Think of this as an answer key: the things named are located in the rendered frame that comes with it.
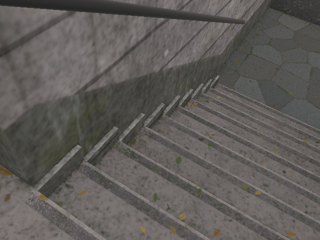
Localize stairs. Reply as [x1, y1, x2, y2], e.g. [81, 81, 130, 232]
[48, 83, 320, 240]

